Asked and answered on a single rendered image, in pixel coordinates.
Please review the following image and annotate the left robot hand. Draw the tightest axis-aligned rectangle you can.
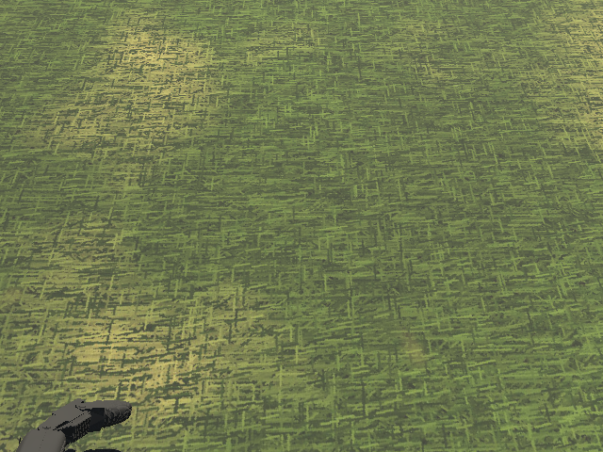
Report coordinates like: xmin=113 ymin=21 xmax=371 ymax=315
xmin=16 ymin=398 xmax=132 ymax=452

